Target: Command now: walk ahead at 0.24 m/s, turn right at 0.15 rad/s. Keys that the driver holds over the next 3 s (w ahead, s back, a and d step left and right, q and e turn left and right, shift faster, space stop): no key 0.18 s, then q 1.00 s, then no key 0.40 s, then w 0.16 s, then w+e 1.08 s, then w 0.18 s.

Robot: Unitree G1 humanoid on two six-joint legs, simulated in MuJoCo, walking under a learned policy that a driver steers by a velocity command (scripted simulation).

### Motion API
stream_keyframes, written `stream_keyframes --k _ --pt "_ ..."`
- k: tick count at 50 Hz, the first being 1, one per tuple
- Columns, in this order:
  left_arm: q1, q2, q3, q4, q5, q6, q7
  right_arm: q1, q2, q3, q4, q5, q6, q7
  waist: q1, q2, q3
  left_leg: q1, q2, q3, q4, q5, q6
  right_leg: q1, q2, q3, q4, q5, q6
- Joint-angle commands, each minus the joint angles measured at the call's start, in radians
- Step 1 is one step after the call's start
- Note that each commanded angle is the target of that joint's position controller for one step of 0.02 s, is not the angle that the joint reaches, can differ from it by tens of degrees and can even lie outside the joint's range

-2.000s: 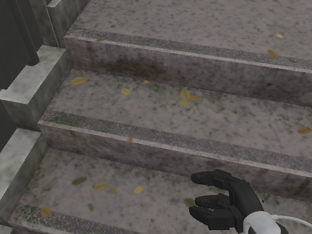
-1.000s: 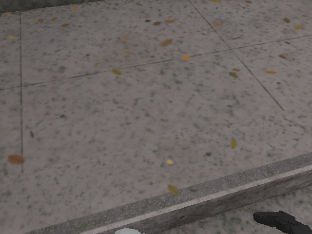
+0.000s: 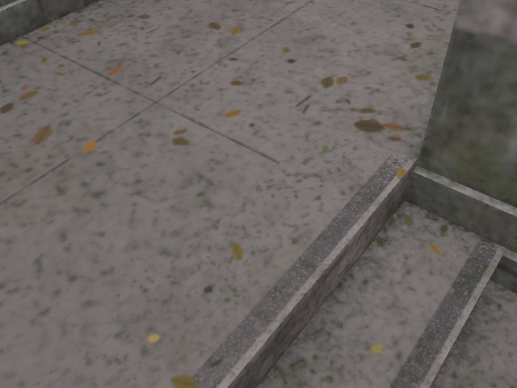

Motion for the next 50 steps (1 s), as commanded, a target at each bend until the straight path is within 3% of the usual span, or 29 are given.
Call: stream_keyframes --k 1,4,5,6,8,9,10,11,12,13,14,16,18,22,29,33,35,38,39,40,41,42,43,44,45,46,47,48,50 --pt "-0.153 0.049 -0.041 -0.097 -0.011 0.006 0.021 -0.086 -0.056 -0.01 -0.153 -0.028 -0.009 0.014 -0.12 -0.043 0.12 -0.413 0.03 -0.078 0.0 0.11 0.025 0.123 -0.455 0.433 -0.322 0.836 -0.36" --pt "-0.161 0.066 -0.056 -0.129 -0.025 -0.019 0.065 -0.104 0.029 0.027 -0.162 -0.019 0.016 0.028 -0.116 -0.042 0.077 -0.215 0.08 0.1 -0.364 0.153 0.007 0.02 -0.254 0.165 -0.373 0.76 -0.196" --pt "-0.346 0.115 -0.053 -0.23 -0.043 -0.036 0.069 -0.106 0.023 0.034 -0.181 -0.007 0.028 0.028 -0.183 -0.004 0.038 0.157 0.093 0.167 -0.71 0.176 -0.002 -0.235 -0.154 0.042 -0.415 0.843 -0.136" --pt "-0.317 0.185 -0.038 -0.215 -0.068 -0.053 0.072 -0.171 0.024 0.04 -0.21 0.006 0.043 0.033 -0.181 -0.087 -0.001 0.429 0.036 0.201 -0.805 0.062 -0.064 -0.395 -0.138 0.05 -0.445 1.058 -0.158" --pt "-0.255 0.271 -0.007 -0.182 -0.082 -0.058 0.049 -0.113 0.027 0.053 -0.195 0.011 0.067 0.047 -0.174 -0.165 -0.007 0.348 -0.019 0.226 -0.983 -0.063 -0.084 -0.061 -0.24 0.07 -0.356 1.34 -0.192" --pt "-0.18 0.231 0.001 -0.164 -0.081 -0.048 0.028 -0.062 0.004 0.055 -0.174 0.005 0.059 0.036 -0.126 -0.169 -0.039 0.258 -0.032 0.232 -1.152 -0.02 -0.043 0.182 -0.223 0.058 -0.232 1.482 -0.181" --pt "0.029 0.156 0.013 -0.079 -0.163 -0.006 0.111 0.041 -0.001 0.038 -0.113 0.036 0.077 -0.058 -0.071 -0.377 -0.186 0.417 -0.027 0.022 -1.131 0.105 0.101 0.365 -0.156 -0.057 0.036 1.903 -0.087" --pt "0.024 0.122 0.015 -0.112 -0.171 0.006 0.145 0.267 -0.109 0.013 -0.071 0.027 0.078 -0.088 -0.136 -0.135 -0.232 0.645 0.111 -0.259 -1.208 0.485 0.21 0.122 -0.092 -0.024 0.317 1.543 -0.021" --pt "-0.273 0.032 0.001 -0.317 -0.017 -0.007 0.049 0.288 -0.275 -0.023 -0.087 -0.044 0.024 -0.032 -0.161 0.542 -0.242 0.825 0.186 -0.643 -1.783 0.585 0.395 -0.425 0.203 0.186 0.724 0.065 0.026" --pt "-0.28 0.045 0.018 -0.317 -0.026 -0.014 0.031 0.326 -0.201 -0.012 -0.091 -0.076 -0.019 -0.007 -0.156 0.407 -0.136 0.739 0.232 -0.756 -1.844 0.191 0.35 -0.555 0.201 0.455 0.884 0.066 -0.026" --pt "-0.334 0.049 0.02 -0.313 -0.053 -0.026 0.051 0.155 -0.142 -0.012 -0.105 -0.067 -0.031 -0.003 -0.107 0.189 0.08 0.541 0.215 -0.652 -1.789 0.051 0.308 -0.645 0.147 0.396 0.924 0.128 -0.041" --pt "-0.307 -0.013 -0.034 -0.305 -0.03 -0.03 0.078 -0.063 -0.026 0.004 -0.112 0.016 -0.036 -0.029 0.023 -0.097 0.042 0.32 0.177 -0.481 -1.669 0.128 0.296 -0.58 0.037 0.241 0.95 0.098 -0.018" --pt "-0.32 0.021 -0.033 -0.322 -0.045 -0.008 0.118 -0.17 0.004 0.01 -0.115 0.019 -0.036 -0.036 0.085 -0.045 -0.034 0.269 0.119 -0.416 -1.755 0.093 0.221 -0.532 -0.006 0.199 0.951 0.185 0.022" --pt "-0.39 0.073 -0.009 -0.328 -0.036 -0.013 0.114 -0.077 -0.032 -0.003 -0.102 -0.014 -0.064 -0.049 0.004 0.001 -0.093 0.405 0.106 -0.251 -1.698 0.429 0.186 -0.523 -0.019 0.132 0.882 0.262 0.052" --pt "-0.493 0.071 -0.008 -0.358 -0.01 0.002 0.147 0.107 -0.072 -0.006 -0.153 0.0 -0.049 -0.022 -0.124 0.074 0.004 0.689 0.146 -0.501 -1.677 -0.024 0.282 -0.742 -0.018 0.175 0.735 0.231 0.122" --pt "-0.534 0.067 -0.009 -0.409 -0.035 -0.007 0.167 0.048 -0.062 0.001 -0.201 0.006 -0.051 -0.012 -0.111 0.112 -0.028 0.684 0.178 -0.603 -1.571 0.275 0.308 -0.73 -0.002 0.198 0.691 0.147 0.15" --pt "-0.544 0.066 -0.016 -0.422 -0.036 0.011 0.16 0.08 -0.074 0.002 -0.207 0.017 -0.054 -0.027 -0.134 0.094 -0.016 0.705 0.179 -0.639 -1.51 0.253 0.302 -0.749 -0.011 0.211 0.65 0.153 0.157" --pt "-0.53 0.029 -0.033 -0.443 -0.039 0.003 0.145 0.024 -0.1 -0.007 -0.213 0.034 -0.05 -0.034 -0.088 0.072 -0.002 0.576 0.11 -0.59 -1.474 0.149 0.221 -0.57 -0.038 0.164 0.316 0.168 0.116" --pt "-0.55 0.037 -0.036 -0.47 -0.06 -0.008 0.12 0.032 -0.15 -0.033 -0.21 0.063 -0.023 -0.017 -0.056 0.034 -0.008 0.502 0.006 -0.437 -1.536 0.215 0.199 -0.375 0.061 -0.049 0.102 -0.02 0.097" --pt "-0.518 0.038 -0.027 -0.445 -0.079 -0.019 0.096 0.022 -0.177 -0.046 -0.209 0.056 -0.007 -0.008 -0.04 -0.018 -0.028 0.48 -0.036 -0.402 -1.507 0.221 0.171 -0.164 0.077 -0.101 -0.046 0.255 0.115" --pt "-0.434 0.122 0.005 -0.419 -0.102 -0.034 0.086 0.045 -0.169 -0.052 -0.228 0.011 -0.002 -0.01 -0.054 -0.061 -0.119 0.451 -0.085 -0.371 -1.462 0.283 0.088 0.08 0.02 0.005 -0.006 0.636 0.067" --pt "-0.366 0.178 0.033 -0.424 -0.097 -0.028 0.089 0.082 -0.095 -0.038 -0.242 -0.029 -0.005 -0.026 -0.021 -0.163 -0.251 0.271 -0.177 -0.287 -1.343 0.176 -0.046 0.341 -0.161 0.273 0.045 1.054 -0.069" --pt "-0.321 0.277 0.059 -0.44 -0.059 -0.028 0.092 0.119 -0.047 -0.035 -0.266 -0.038 -0.008 -0.039 0.001 -0.343 -0.207 0.035 -0.243 -0.2 -1.097 -0.215 -0.141 0.435 -0.411 0.654 -0.053 1.329 -0.277" --pt "-0.23 0.285 0.067 -0.435 -0.015 -0.031 0.107 0.056 -0.065 -0.04 -0.269 -0.015 -0.006 -0.061 0.085 -0.192 -0.146 -0.082 -0.151 -0.212 -0.704 -0.238 -0.176 0.35 -0.534 0.782 -0.089 1.248 -0.37" --pt "-0.186 0.212 0.042 -0.427 0.007 -0.033 0.13 -0.006 -0.092 -0.049 -0.249 0.013 0.003 -0.071 0.126 -0.091 -0.114 -0.061 -0.085 -0.184 -0.533 -0.112 -0.18 0.231 -0.494 0.65 -0.094 1.084 -0.344" --pt "-0.293 0.1 -0.002 -0.445 -0.001 -0.03 0.144 -0.019 -0.094 -0.049 -0.234 0.022 0.01 -0.08 0.062 -0.144 -0.096 0.031 -0.062 -0.147 -0.514 0.006 -0.151 0.109 -0.374 0.426 -0.113 0.981 -0.267" --pt "-0.409 -0.015 -0.045 -0.46 -0.038 -0.022 0.15 -0.011 -0.076 -0.042 -0.243 -0.014 0.007 -0.08 -0.021 -0.15 -0.084 0.111 -0.041 -0.098 -0.575 0.074 -0.122 0.033 -0.268 0.269 -0.157 0.818 -0.179" --pt "-0.495 -0.074 -0.068 -0.498 -0.06 -0.005 0.162 -0.008 -0.04 -0.028 -0.251 -0.036 -0.002 -0.071 -0.065 -0.128 -0.084 0.203 -0.032 -0.031 -0.668 0.079 -0.127 0.001 -0.197 0.179 -0.199 0.789 -0.122" --pt "-0.516 -0.001 -0.046 -0.518 -0.048 0.01 0.183 -0.016 0.005 0.005 -0.268 -0.033 -0.005 -0.033 -0.071 -0.108 -0.064 0.205 -0.002 0.027 -0.988 0.025 -0.162 0.11 -0.182 0.146 -0.243 0.784 -0.118"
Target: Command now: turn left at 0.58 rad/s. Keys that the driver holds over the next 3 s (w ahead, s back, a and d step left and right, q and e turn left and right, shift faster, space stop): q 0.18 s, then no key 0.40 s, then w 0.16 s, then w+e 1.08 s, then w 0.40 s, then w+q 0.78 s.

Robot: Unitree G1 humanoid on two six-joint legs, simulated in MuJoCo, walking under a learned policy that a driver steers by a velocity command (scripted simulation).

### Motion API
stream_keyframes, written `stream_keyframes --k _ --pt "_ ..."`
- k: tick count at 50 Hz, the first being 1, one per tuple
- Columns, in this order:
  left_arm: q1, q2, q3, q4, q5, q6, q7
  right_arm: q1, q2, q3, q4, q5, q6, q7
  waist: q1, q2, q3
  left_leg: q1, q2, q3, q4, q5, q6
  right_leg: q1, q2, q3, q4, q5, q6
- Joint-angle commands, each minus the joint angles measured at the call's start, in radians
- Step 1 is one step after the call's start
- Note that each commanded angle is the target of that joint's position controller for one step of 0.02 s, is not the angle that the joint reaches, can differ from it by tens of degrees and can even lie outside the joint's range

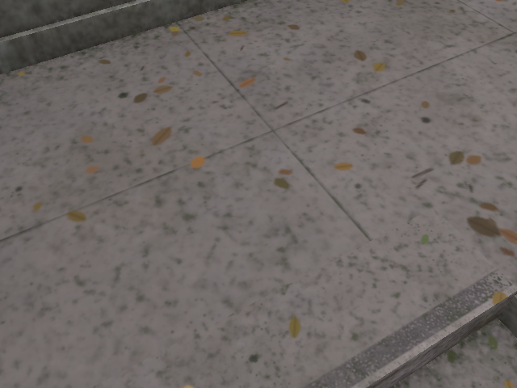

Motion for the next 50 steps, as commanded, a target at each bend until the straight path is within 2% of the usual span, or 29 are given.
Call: stream_keyframes --k 1,3,6,8,10,11,12,13,14,16,18,21,22,24,25,26,28,29,31,32,33,34,35,36,38,40,44,47,50 --pt "-0.124 0.127 0.026 -0.118 0.013 0.007 0.03 -0.055 0.056 0.05 -0.113 0.005 -0.021 0.039 -0.037 -0.111 -0.087 -0.073 0.059 0.075 -0.357 -0.067 -0.033 0.32 -0.158 0.164 -0.248 0.634 -0.182" --pt "-0.123 0.21 0.054 -0.137 0.037 -0.002 0.028 -0.01 0.018 0.049 -0.11 0.016 -0.01 0.076 -0.039 -0.119 -0.065 0.101 0.072 0.107 -0.495 -0.014 -0.01 0.238 -0.164 0.094 -0.302 0.59 -0.185" --pt "-0.161 0.198 0.047 -0.171 0.042 -0.013 0.007 0.109 -0.058 0.024 -0.094 0.009 0.008 0.089 -0.065 -0.128 -0.065 0.252 0.097 0.081 -0.606 0.075 0.071 0.185 -0.228 0.07 -0.296 0.483 -0.192" --pt "-0.235 0.188 0.043 -0.19 0.041 -0.033 0.002 0.197 -0.053 0.018 -0.077 0.021 0.017 0.091 -0.108 -0.132 -0.078 0.314 0.113 0.098 -0.781 0.161 0.124 0.235 -0.245 0.035 -0.232 0.531 -0.177" --pt "-0.196 0.149 0.043 -0.15 0.02 -0.044 0.003 0.216 -0.084 -0.015 -0.076 0.032 0.002 0.084 -0.078 -0.057 -0.084 0.476 0.053 0.118 -1.025 0.225 0.209 0.179 -0.17 -0.008 -0.062 0.326 -0.139" --pt "-0.177 0.058 0.027 -0.144 0.022 -0.048 0.005 0.23 -0.158 -0.049 -0.086 0.024 -0.019 0.06 -0.065 0.113 -0.093 0.63 0.11 -0.045 -1.055 0.528 0.349 -0.036 -0.045 -0.049 0.196 -0.045 -0.063" --pt "-0.127 0.063 0.019 -0.183 0.018 -0.054 0.007 0.19 -0.266 -0.07 -0.131 0.031 -0.033 0.033 -0.047 0.278 -0.127 0.758 0.292 -0.416 -1.182 0.537 0.581 -0.356 0.126 0.039 0.432 -0.27 0.027" --pt "-0.156 0.082 0.018 -0.146 -0.019 -0.045 -0.014 0.124 -0.167 -0.051 -0.141 -0.018 -0.044 0.022 -0.107 0.231 -0.088 0.634 0.352 -0.505 -1.251 0.131 0.552 -0.448 0.123 0.194 0.636 -0.199 0.045" --pt "-0.171 0.144 0.033 -0.122 -0.045 -0.041 -0.004 0.066 -0.078 -0.021 -0.138 -0.033 -0.048 0.012 -0.089 0.076 -0.045 0.474 0.326 -0.492 -1.182 -0.125 0.454 -0.467 0.083 0.295 0.745 -0.003 0.042" --pt "-0.122 0.199 0.051 -0.075 -0.008 -0.03 0.02 -0.005 -0.016 0.031 -0.139 -0.003 -0.03 0.024 -0.016 0.036 -0.026 0.367 0.296 -0.411 -1.15 -0.123 0.402 -0.492 0.067 0.269 0.808 0.126 0.039" --pt "-0.087 0.197 0.048 -0.054 0.015 -0.025 0.024 -0.015 0.003 0.043 -0.138 0.008 -0.024 0.021 -0.011 0.024 -0.036 0.298 0.28 -0.376 -1.145 -0.109 0.4 -0.459 0.054 0.236 0.816 0.16 0.051" --pt "-0.089 0.189 0.044 -0.028 -0.002 -0.009 0.021 0.001 0.003 0.053 -0.144 0.024 -0.043 0.005 -0.059 0.058 -0.065 0.317 0.273 -0.345 -1.106 0.002 0.413 -0.485 0.061 0.214 0.877 0.144 0.087" --pt "-0.111 0.167 0.033 -0.03 -0.006 -0.003 0.013 0.007 0.013 0.061 -0.14 0.044 -0.038 0.016 -0.077 0.06 -0.056 0.362 0.268 -0.306 -1.129 0.081 0.421 -0.517 0.066 0.139 0.856 0.038 0.092" --pt "-0.135 0.154 0.025 -0.036 0.001 -0.005 0.002 0.051 0.003 0.063 -0.123 0.048 -0.036 0.017 -0.11 0.057 -0.07 0.413 0.27 -0.303 -1.089 0.146 0.413 -0.529 0.038 0.116 0.789 0.003 0.09" --pt "-0.153 0.126 0.014 -0.051 -0.018 -0.01 -0.007 0.038 -0.007 0.056 -0.121 0.055 -0.037 0.018 -0.105 0.01 -0.062 0.446 0.286 -0.312 -1.11 0.139 0.375 -0.505 -0.001 0.114 0.549 -0.106 0.099" --pt "-0.175 0.097 0.004 -0.054 -0.015 -0.014 -0.022 0.035 -0.013 0.054 -0.115 0.065 -0.037 0.015 -0.115 0.007 -0.053 0.444 0.254 -0.281 -1.1 0.065 0.331 -0.436 -0.01 0.087 0.335 -0.16 0.097" --pt "-0.151 0.095 0.019 -0.025 -0.016 -0.018 -0.074 -0.012 -0.045 0.044 -0.097 0.093 -0.036 0.04 -0.067 0.05 -0.015 0.272 0.19 -0.194 -1.104 -0.122 0.289 -0.141 0.051 -0.06 0.052 -0.101 0.088" --pt "-0.119 0.091 0.023 -0.011 -0.023 -0.025 -0.099 -0.062 -0.037 0.051 -0.096 0.071 -0.041 0.069 -0.015 0.063 0.011 0.132 0.224 -0.225 -1.121 -0.146 0.281 0.052 0.033 -0.016 0.041 0.121 0.052" --pt "0.049 0.088 0.021 0.039 -0.004 -0.052 -0.119 0.008 0.12 0.087 -0.038 0.07 -0.047 0.117 0.036 -0.006 -0.04 0.06 0.144 -0.169 -0.97 -0.196 0.231 0.269 -0.027 0.04 -0.056 0.196 -0.036" --pt "-0.014 0.22 0.039 0.021 -0.035 -0.062 -0.1 0.17 0.094 0.065 -0.021 0.052 -0.041 0.115 -0.067 -0.208 -0.046 -0.002 0.034 -0.038 -0.806 -0.104 0.148 0.234 -0.195 0.42 -0.212 0.04 -0.29" --pt "-0.001 0.212 0.044 0.021 -0.038 -0.062 -0.085 0.089 -0.015 0.028 -0.028 0.017 -0.032 0.096 -0.03 -0.145 -0.08 0.008 0.057 -0.004 -0.686 -0.049 0.105 0.211 -0.22 0.625 -0.311 -0.341 -0.369" --pt "0.014 0.22 0.048 0.039 -0.045 -0.066 -0.062 0.012 -0.043 0.009 -0.041 -0.007 -0.028 0.071 -0.002 -0.147 -0.031 -0.052 0.056 -0.001 -0.589 -0.038 0.1 0.196 -0.271 0.747 -0.412 -0.551 -0.414" --pt "0.076 0.215 0.052 0.065 -0.03 -0.076 -0.033 -0.055 -0.047 0.002 -0.052 -0.016 -0.028 0.043 0.05 -0.175 -0.033 -0.169 0.07 -0.034 -0.372 -0.092 0.095 0.242 -0.33 0.841 -0.481 -0.593 -0.43" --pt "0.105 0.21 0.049 0.085 -0.014 -0.082 -0.006 -0.084 -0.032 -0.001 -0.043 -0.014 -0.033 0.024 0.053 -0.159 -0.06 -0.263 0.079 -0.064 -0.154 -0.05 0.099 0.293 -0.336 0.829 -0.477 -0.568 -0.388" --pt "0.104 0.131 0.025 0.115 0.016 -0.082 -0.007 -0.076 0.025 0.012 -0.012 -0.013 -0.032 0.017 0.029 -0.045 -0.06 -0.299 0.08 -0.083 -0.001 0.104 0.143 0.251 -0.238 0.585 -0.426 -0.342 -0.307" --pt "0.101 0.088 0.011 0.133 -0.006 -0.067 -0.014 -0.071 0.046 0.016 0.007 -0.029 -0.018 0.044 0.001 -0.035 -0.069 -0.222 0.111 0.016 -0.101 0.106 0.153 0.221 -0.141 0.39 -0.428 -0.161 -0.273" --pt "0.148 0.107 0.02 0.155 0.005 -0.044 -0.044 -0.057 0.037 0.026 0.046 -0.027 -0.006 0.082 0.014 -0.086 -0.07 -0.07 0.115 0.132 -0.136 0.122 0.126 0.097 -0.1 0.302 -0.44 0.01 -0.35" --pt "0.003 0.123 0.017 0.102 -0.002 -0.049 -0.071 -0.04 0.03 0.028 0.013 -0.033 0.0 0.049 -0.052 -0.078 -0.076 0.241 0.142 0.11 -0.487 0.13 0.122 -0.025 -0.104 0.278 -0.429 0.178 -0.353" --pt "-0.029 0.199 0.052 0.108 -0.021 -0.047 -0.105 0.001 0.028 0.033 -0.01 -0.008 0.029 0.031 -0.067 -0.114 -0.04 0.363 0.136 0.095 -0.89 0.032 0.099 0.106 -0.168 0.357 -0.328 0.43 -0.381"
Over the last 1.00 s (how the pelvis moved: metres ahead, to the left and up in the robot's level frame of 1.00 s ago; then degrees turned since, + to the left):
0.20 -0.07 0.16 22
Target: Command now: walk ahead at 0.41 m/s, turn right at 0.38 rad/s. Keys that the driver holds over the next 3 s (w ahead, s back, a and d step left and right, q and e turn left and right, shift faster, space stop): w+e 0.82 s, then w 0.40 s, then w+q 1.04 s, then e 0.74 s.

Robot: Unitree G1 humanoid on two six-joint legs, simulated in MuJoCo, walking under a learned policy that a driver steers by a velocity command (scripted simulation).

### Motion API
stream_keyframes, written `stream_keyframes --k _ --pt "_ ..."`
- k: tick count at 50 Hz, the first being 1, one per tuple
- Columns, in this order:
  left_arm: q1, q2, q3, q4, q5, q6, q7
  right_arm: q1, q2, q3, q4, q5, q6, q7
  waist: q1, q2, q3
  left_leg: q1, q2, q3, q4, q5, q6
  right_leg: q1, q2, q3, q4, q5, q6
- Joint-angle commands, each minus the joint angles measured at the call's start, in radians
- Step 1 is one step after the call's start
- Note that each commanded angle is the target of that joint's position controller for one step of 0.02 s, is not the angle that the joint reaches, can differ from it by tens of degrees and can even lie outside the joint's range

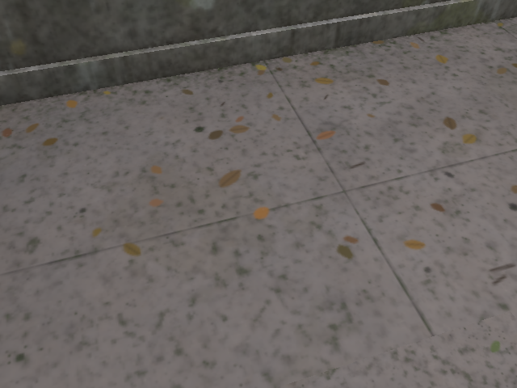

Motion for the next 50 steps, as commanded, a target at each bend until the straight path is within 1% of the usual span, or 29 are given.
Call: stream_keyframes --k 1,3,4,5,6,8,10,14,16,17,18,20,21,22,23,24,25,26,29,31,35,38,40,43,45,46,47,48,50 --pt "-0.269 0.217 0.065 -0.13 -0.008 -0.011 -0.033 0.128 -0.069 -0.015 -0.041 0.035 0.007 -0.018 -0.137 -0.09 0.036 0.277 -0.019 0.007 -0.437 0.168 0.005 -0.002 -0.253 0.272 0.002 0.479 -0.244" --pt "-0.198 0.151 0.063 -0.084 0.016 0.008 -0.055 0.31 -0.155 -0.049 -0.004 0.043 -0.019 -0.048 -0.178 0.031 -0.061 0.609 0.02 -0.058 -0.666 0.381 0.109 -0.073 -0.117 0.181 0.353 0.534 -0.14" --pt "-0.084 -0.012 0.025 -0.063 0.02 0.004 -0.075 0.411 -0.245 -0.065 0.011 0.027 -0.038 -0.075 -0.13 0.195 -0.134 0.916 0.263 -0.297 -0.548 0.89 0.331 -0.41 0.014 0.06 0.706 0.072 -0.032" --pt "-0.085 -0.015 0.028 -0.064 0.013 -0.027 -0.071 0.445 -0.264 -0.073 0.021 0.008 -0.039 -0.059 -0.145 0.282 -0.063 0.963 0.437 -0.508 -0.521 1.061 0.504 -0.771 0.093 0.032 1.157 -0.295 0.012" --pt "-0.148 0.027 0.037 -0.067 -0.019 -0.019 -0.066 0.474 -0.173 -0.054 0.087 -0.023 -0.031 -0.037 -0.163 0.197 0.037 0.872 0.478 -0.536 -0.563 0.775 0.483 -0.987 0.072 0.106 1.531 -0.298 -0.019" --pt "-0.319 0.012 0.036 -0.1 -0.031 0.008 -0.04 0.397 0.073 0.031 0.151 -0.02 -0.017 0.022 -0.124 0.074 0.163 0.731 0.368 -0.28 -0.618 0.534 0.342 -1.231 0.031 0.114 1.745 -0.161 -0.131" --pt "-0.407 -0.057 0.002 -0.15 -0.025 0.032 -0.032 0.43 0.124 0.056 0.223 -0.029 -0.014 0.016 -0.1 0.107 0.137 0.695 0.281 -0.143 -0.637 0.495 0.259 -1.297 0.009 0.076 1.786 -0.14 -0.182" --pt "-0.565 -0.078 -0.063 -0.241 -0.049 0.054 -0.055 0.374 0.039 0.049 0.269 -0.1 -0.023 -0.022 -0.042 0.084 0.119 0.412 0.174 0.041 -0.787 0.503 0.202 -1.198 -0.063 -0.094 1.586 -0.067 -0.175" --pt "-0.724 -0.029 -0.067 -0.317 -0.031 0.09 -0.065 0.451 0.012 0.056 0.301 -0.085 -0.029 -0.005 -0.055 0.056 0.1 0.236 0.189 0.097 -0.9 0.643 0.171 -0.941 -0.084 -0.216 1.274 0.072 -0.157" --pt "-0.715 -0.019 -0.068 -0.328 -0.029 0.115 -0.077 0.343 -0.046 0.052 0.263 -0.058 -0.049 0.018 0.02 0.105 0.098 0.001 0.21 0.145 -0.932 1.109 0.173 -0.582 -0.052 -0.269 1.192 0.009 -0.115" --pt "-0.653 0.005 -0.051 -0.316 -0.049 0.113 -0.078 0.416 -0.141 0.03 0.268 -0.029 -0.084 0.026 0.049 0.135 0.066 0.034 0.217 0.177 -0.817 1.611 0.147 -0.442 0.026 -0.315 1.204 -0.015 -0.07" --pt "-0.47 0.061 -0.026 -0.238 -0.021 0.105 -0.058 0.43 -0.289 -0.007 0.247 0.011 -0.108 0.016 0.094 0.196 0.096 0.277 0.283 0.157 -0.655 1.905 0.082 -0.368 0.102 -0.323 0.882 -0.112 -0.046" --pt "-0.265 0.091 -0.007 -0.165 -0.029 0.095 -0.045 0.38 -0.351 -0.03 0.224 -0.007 -0.097 0.028 0.156 0.211 0.053 0.312 0.295 0.154 -0.463 2.051 0.05 -0.195 0.128 -0.274 0.731 -0.092 -0.063" --pt "0.121 0.17 0.045 -0.034 -0.032 0.091 -0.019 0.327 -0.366 -0.054 0.204 -0.061 -0.078 0.052 0.259 0.132 -0.1 0.102 0.278 0.103 -0.076 1.923 0.012 0.23 0.113 -0.052 0.62 0.037 -0.099" --pt "0.344 0.194 0.027 0.088 -0.018 0.084 -0.008 0.47 -0.107 0.009 0.164 -0.149 -0.065 0.113 0.134 -0.24 -0.445 -0.239 -0.004 0.0 0.516 0.235 -0.04 0.682 -0.142 0.617 0.403 0.284 -0.375" --pt "0.35 0.22 0.063 0.083 0.047 0.064 -0.005 0.359 -0.102 -0.016 0.162 0.0 -0.044 0.123 0.187 -0.051 -0.27 -0.314 -0.122 -0.248 0.939 0.273 0.042 0.343 -0.231 0.919 0.108 -0.011 -0.325" --pt "0.187 0.184 0.055 0.1 0.034 0.022 -0.003 0.236 -0.039 -0.012 0.117 0.026 -0.06 0.1 0.112 0.029 0.027 -0.455 -0.102 -0.28 1.1 0.321 0.082 0.079 -0.215 0.806 0.093 -0.175 -0.248" --pt "0.043 0.111 0.034 0.11 0.01 -0.009 -0.008 0.18 -0.018 -0.003 0.085 0.006 -0.065 0.066 0.031 0.074 0.043 -0.496 -0.096 -0.278 1.163 0.318 0.104 -0.033 -0.194 0.772 0.095 -0.159 -0.269" --pt "-0.131 -0.095 -0.037 0.143 0.035 -0.016 -0.031 0.064 -0.04 0.005 -0.011 -0.019 -0.031 -0.002 -0.104 0.045 0.045 -0.505 -0.059 -0.279 1.105 0.29 0.136 -0.192 -0.135 0.648 0.045 -0.121 -0.25" --pt "-0.214 -0.062 -0.029 0.143 0.009 -0.046 -0.027 0.071 -0.034 0.017 -0.016 -0.025 -0.026 -0.01 -0.156 0.048 0.047 -0.509 -0.022 -0.246 0.976 0.144 0.138 -0.219 -0.125 0.493 0.006 0.067 -0.214" --pt "-0.054 -0.005 -0.021 0.17 0.053 -0.081 0.008 -0.104 -0.006 0.031 -0.074 -0.015 -0.046 -0.019 -0.068 0.047 0.042 -0.335 0.055 -0.091 0.495 0.273 0.058 -0.279 -0.013 0.278 -0.021 0.179 -0.126" --pt "0.008 0.041 -0.011 0.123 -0.013 -0.087 -0.005 -0.263 0.042 0.053 -0.13 -0.01 -0.02 0.01 -0.022 -0.007 0.083 0.063 0.038 0.012 0.03 0.274 -0.064 -0.434 -0.006 0.233 -0.08 0.281 -0.121" --pt "0.11 0.099 0.014 0.138 -0.021 -0.077 -0.022 -0.333 0.02 0.044 -0.149 0.002 0.003 0.019 0.02 -0.045 0.13 0.074 0.009 0.018 -0.16 0.313 -0.083 -0.258 -0.072 0.316 -0.046 0.326 -0.143" --pt "0.157 0.155 0.053 0.149 -0.012 -0.054 -0.024 -0.402 -0.055 0.014 -0.168 0.02 -0.016 0.001 0.036 -0.071 0.13 0.014 -0.022 0.011 -0.418 0.281 -0.027 0.086 -0.184 0.428 0.049 0.46 -0.138" --pt "0.137 0.158 0.065 0.142 0.019 -0.054 -0.025 -0.246 -0.139 -0.029 -0.132 0.059 -0.054 -0.025 -0.027 -0.088 -0.002 0.33 0.005 0.008 -0.389 0.403 0.102 0.088 -0.146 0.377 0.203 0.717 -0.054" --pt "0.015 0.102 0.048 0.053 -0.069 -0.04 0.017 0.046 -0.236 -0.066 -0.082 0.103 -0.076 -0.065 -0.201 0.004 -0.053 0.728 0.093 -0.163 -0.373 0.585 0.119 -0.205 -0.02 0.338 0.464 0.598 -0.003" --pt "0.159 0.003 0.012 0.063 -0.076 -0.044 0.028 0.211 -0.273 -0.083 -0.012 0.112 -0.066 -0.084 -0.184 0.244 -0.269 1.097 0.376 -0.442 -0.402 0.666 0.292 -0.511 0.06 0.155 0.767 -0.023 0.094" --pt "0.132 0.037 0.014 0.051 -0.079 -0.041 0.043 0.223 -0.188 -0.068 -0.009 0.116 -0.056 -0.083 -0.189 0.251 -0.242 1.01 0.416 -0.63 -0.531 0.413 0.311 -0.613 0.013 0.119 0.949 -0.232 0.115" --pt "-0.078 0.104 0.05 -0.019 -0.074 -0.011 0.057 0.079 -0.092 -0.049 -0.011 0.093 -0.059 -0.088 -0.147 0.079 0.031 0.652 0.324 -0.435 -0.652 0.205 0.252 -0.641 -0.072 0.091 1.066 -0.051 0.115"
Over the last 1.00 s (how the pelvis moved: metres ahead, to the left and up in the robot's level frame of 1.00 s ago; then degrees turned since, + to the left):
0.14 0.01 0.02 9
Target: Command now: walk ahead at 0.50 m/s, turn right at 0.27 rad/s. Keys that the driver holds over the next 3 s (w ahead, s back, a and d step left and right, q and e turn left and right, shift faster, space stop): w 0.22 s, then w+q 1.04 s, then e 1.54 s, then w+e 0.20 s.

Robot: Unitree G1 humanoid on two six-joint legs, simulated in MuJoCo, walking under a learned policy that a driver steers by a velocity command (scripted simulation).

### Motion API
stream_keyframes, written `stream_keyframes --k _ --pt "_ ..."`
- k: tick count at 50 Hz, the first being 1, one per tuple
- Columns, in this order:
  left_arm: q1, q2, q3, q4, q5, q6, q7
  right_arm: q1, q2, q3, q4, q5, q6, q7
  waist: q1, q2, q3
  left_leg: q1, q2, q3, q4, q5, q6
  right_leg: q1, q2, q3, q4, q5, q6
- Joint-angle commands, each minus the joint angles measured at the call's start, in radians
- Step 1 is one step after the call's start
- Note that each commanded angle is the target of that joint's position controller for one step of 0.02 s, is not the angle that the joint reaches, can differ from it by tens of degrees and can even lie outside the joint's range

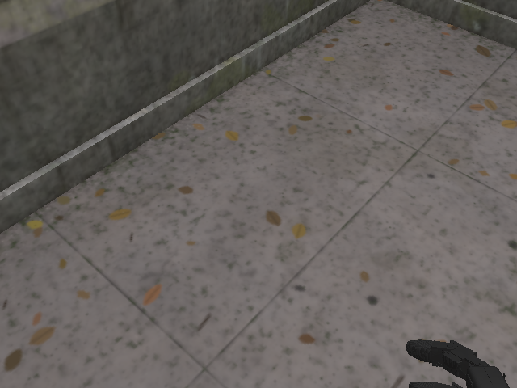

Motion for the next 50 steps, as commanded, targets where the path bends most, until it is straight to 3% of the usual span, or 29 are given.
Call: stream_keyframes --k 1,2,4,8,11,15,17,18,19,20,21,22,23,24,25,26,29,32,34,37,41,43,44,45,46,47,48,49,50 --pt "-0.132 0.061 0.027 -0.15 -0.001 0.015 0.029 0.201 -0.107 -0.053 0.05 -0.007 -0.006 -0.014 -0.102 0.108 0.017 0.409 0.312 -0.39 -0.326 0.029 0.215 -0.479 -0.128 -0.022 0.267 0.123 0.012" --pt "-0.13 0.053 0.032 -0.173 0.008 0.023 0.029 0.188 -0.086 -0.048 0.067 -0.016 -0.011 -0.003 -0.068 0.13 0.048 0.334 0.274 -0.317 -0.36 0.045 0.2 -0.44 -0.145 -0.019 0.246 0.137 0.008" --pt "-0.131 0.032 0.034 -0.197 0.0 0.037 0.026 0.191 -0.061 -0.045 0.103 -0.017 -0.016 0.015 -0.036 0.12 0.072 0.267 0.224 -0.205 -0.378 0.112 0.182 -0.409 -0.163 -0.022 0.163 0.137 -0.001" --pt "-0.234 0.008 0.018 -0.257 0.024 0.038 0.005 0.22 -0.155 -0.065 0.139 -0.013 -0.012 0.01 -0.029 0.082 0.063 0.219 0.195 -0.103 -0.381 0.291 0.186 -0.351 -0.197 -0.079 -0.165 0.319 0.015" --pt "-0.356 0.018 0.01 -0.294 0.013 0.039 -0.005 0.273 -0.231 -0.081 0.151 0.003 -0.01 0.007 -0.071 0.076 0.07 0.224 0.198 -0.082 -0.39 0.295 0.178 -0.248 -0.18 -0.113 -0.388 0.397 0.018" --pt "-0.494 0.058 0.017 -0.355 0.005 0.028 -0.019 0.395 -0.254 -0.085 0.196 0.016 0.009 0.011 -0.119 0.076 0.119 0.353 0.245 -0.153 -0.326 0.265 0.176 -0.25 -0.149 -0.115 -0.555 0.342 0.001" --pt "-0.474 0.085 0.028 -0.357 0.004 0.016 -0.022 0.413 -0.267 -0.088 0.209 0.013 0.02 0.01 -0.096 0.102 0.103 0.38 0.252 -0.175 -0.259 0.326 0.162 -0.15 -0.118 -0.128 -0.624 0.286 -0.018" --pt "-0.401 0.109 0.043 -0.338 0.007 0.012 -0.019 0.404 -0.271 -0.088 0.211 0.014 0.023 0.01 -0.049 0.111 0.061 0.369 0.226 -0.156 -0.174 0.445 0.144 -0.014 -0.091 -0.149 -0.672 0.287 -0.037" --pt "-0.245 0.162 0.07 -0.292 0.016 0.01 -0.008 0.398 -0.25 -0.08 0.206 0.01 0.022 0.011 0.016 0.112 -0.038 0.289 0.171 -0.118 -0.009 0.514 0.115 0.239 -0.096 -0.144 -0.658 0.318 -0.069" --pt "-0.025 0.252 0.098 -0.258 0.034 0.012 0.008 0.36 -0.202 -0.06 0.161 -0.011 0.012 0.012 0.107 0.019 -0.206 0.05 0.096 -0.064 0.315 0.258 0.068 0.588 -0.303 0.063 -0.598 0.429 -0.143" --pt "0.011 0.288 0.1 -0.246 0.04 0.022 0.008 0.465 -0.096 -0.03 0.146 0.001 -0.007 0.017 0.061 -0.215 -0.344 -0.291 -0.027 -0.058 0.625 -0.35 0.014 0.842 -0.532 0.456 -0.703 0.289 -0.283" --pt "0.019 0.201 0.083 -0.248 0.037 0.025 0.01 0.434 -0.193 -0.06 0.161 0.024 -0.015 0.018 0.09 -0.144 -0.318 -0.378 0.009 -0.17 0.762 -0.369 0.009 0.786 -0.512 0.513 -0.766 0.176 -0.277" --pt "-0.056 0.161 0.069 -0.249 0.027 0.024 0.014 0.358 -0.213 -0.072 0.129 0.036 -0.012 0.014 0.065 -0.124 -0.174 -0.437 0.053 -0.146 0.793 -0.281 0.007 0.659 -0.483 0.358 -0.79 0.176 -0.235" --pt "-0.131 0.122 0.058 -0.251 0.023 0.019 0.012 0.305 -0.201 -0.073 0.116 0.026 -0.005 0.007 0.034 -0.067 -0.097 -0.408 0.091 -0.128 0.771 -0.201 0.004 0.515 -0.44 0.252 -0.827 0.213 -0.208" --pt "-0.186 0.094 0.052 -0.247 0.027 0.014 0.007 0.278 -0.19 -0.079 0.104 0.01 0.005 0.002 -0.001 -0.055 -0.036 -0.367 0.115 -0.128 0.733 -0.149 0.001 0.389 -0.408 0.178 -0.875 0.23 -0.189" --pt "-0.223 0.069 0.048 -0.24 0.035 0.007 0.004 0.293 -0.169 -0.081 0.102 0.008 0.021 0.002 -0.038 -0.068 0.002 -0.312 0.134 -0.138 0.713 -0.118 0.001 0.298 -0.381 0.11 -0.92 0.244 -0.172" --pt "-0.252 0.083 0.063 -0.212 0.042 -0.005 0.009 0.28 -0.13 -0.083 0.078 0.016 0.053 0.002 -0.084 -0.05 0.056 -0.291 0.143 -0.154 0.668 -0.051 -0.006 0.186 -0.376 -0.012 -0.992 0.332 -0.161" --pt "-0.213 0.108 0.073 -0.18 0.045 -0.007 0.022 0.219 -0.121 -0.08 0.049 0.001 0.061 0.013 -0.076 -0.027 0.08 -0.336 0.142 -0.155 0.552 0.084 -0.018 0.206 -0.36 -0.134 -1.003 0.392 -0.157" --pt "-0.197 0.126 0.078 -0.171 0.039 -0.006 0.031 0.136 -0.118 -0.073 0.018 0.005 0.056 0.029 -0.058 -0.019 0.106 -0.315 0.133 -0.129 0.414 0.182 -0.016 0.204 -0.342 -0.194 -1.006 0.389 -0.135" --pt "-0.175 0.175 0.093 -0.156 0.031 -0.002 0.038 0.061 -0.114 -0.066 -0.006 -0.003 0.058 0.051 -0.033 -0.018 0.117 -0.267 0.123 -0.083 0.26 0.222 -0.003 0.253 -0.357 -0.26 -0.999 0.381 -0.117" --pt "-0.138 0.217 0.114 -0.132 0.011 0.021 0.037 -0.021 -0.152 -0.075 -0.054 0.007 0.069 0.067 -0.012 -0.028 0.143 -0.251 0.098 -0.022 0.174 0.064 0.051 0.373 -0.397 -0.289 -0.923 0.438 -0.091" --pt "-0.148 0.236 0.118 -0.128 -0.005 0.033 0.041 0.043 -0.182 -0.093 -0.054 -0.002 0.074 0.068 -0.06 -0.046 0.098 -0.114 0.032 0.043 0.117 -0.041 0.088 0.4 -0.391 -0.327 -0.772 0.733 -0.062" --pt "-0.16 0.238 0.116 -0.13 -0.009 0.042 0.042 0.178 -0.213 -0.116 -0.017 0.001 0.075 0.066 -0.132 -0.029 0.03 0.068 -0.031 0.085 0.043 0.001 0.114 0.378 -0.35 -0.365 -0.588 0.856 -0.036" --pt "-0.134 0.206 0.102 -0.136 0.008 0.044 0.046 0.36 -0.292 -0.156 0.037 0.006 0.078 0.054 -0.198 0.022 -0.068 0.362 -0.051 0.033 0.037 0.03 0.148 0.217 -0.303 -0.385 -0.317 0.765 0.006" --pt "-0.109 0.102 0.069 -0.199 0.044 0.03 0.041 0.413 -0.43 -0.186 0.04 0.011 0.075 0.039 -0.15 0.296 -0.102 0.642 0.204 -0.462 -0.045 -0.035 0.301 -0.221 -0.163 -0.377 0.08 0.128 0.083" --pt "-0.149 0.092 0.05 -0.233 0.027 -0.016 0.031 0.43 -0.416 -0.168 -0.008 -0.001 0.058 0.044 -0.151 0.28 -0.282 0.776 0.321 -0.895 -0.245 -0.189 0.405 -0.395 -0.053 -0.116 0.253 -0.208 0.081" --pt "-0.254 0.154 0.065 -0.252 -0.013 -0.038 0.019 0.417 -0.339 -0.144 -0.008 -0.016 0.048 0.051 -0.183 0.186 -0.214 0.765 0.316 -0.805 -0.284 -0.167 0.352 -0.517 -0.095 -0.059 0.307 -0.122 0.056" --pt "-0.271 0.156 0.06 -0.251 -0.003 -0.05 0.019 0.368 -0.305 -0.134 -0.017 -0.015 0.043 0.051 -0.157 0.148 -0.13 0.641 0.281 -0.666 -0.258 -0.084 0.317 -0.521 -0.14 -0.065 0.257 -0.038 0.034" --pt "-0.265 0.157 0.063 -0.237 0.026 -0.052 0.029 0.285 -0.268 -0.123 -0.034 -0.007 0.043 0.049 -0.109 0.084 -0.073 0.487 0.239 -0.549 -0.246 0.003 0.283 -0.449 -0.186 -0.061 0.173 0.037 0.031"
Over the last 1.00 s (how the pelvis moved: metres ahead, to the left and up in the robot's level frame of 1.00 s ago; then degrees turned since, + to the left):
0.53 -0.04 0.14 -30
